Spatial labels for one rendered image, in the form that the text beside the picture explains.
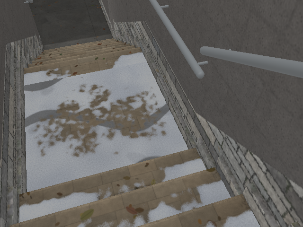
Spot stairs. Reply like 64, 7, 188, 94
27, 38, 135, 67
9, 148, 260, 227

